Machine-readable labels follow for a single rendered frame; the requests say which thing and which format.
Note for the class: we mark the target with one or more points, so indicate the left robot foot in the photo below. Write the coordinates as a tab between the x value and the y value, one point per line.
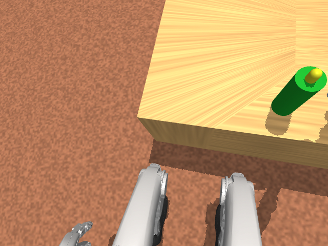
157	238

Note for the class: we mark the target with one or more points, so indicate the left robot hand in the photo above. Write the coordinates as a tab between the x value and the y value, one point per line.
72	238

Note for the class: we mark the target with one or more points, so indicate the bottle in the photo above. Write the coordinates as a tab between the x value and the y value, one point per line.
302	86

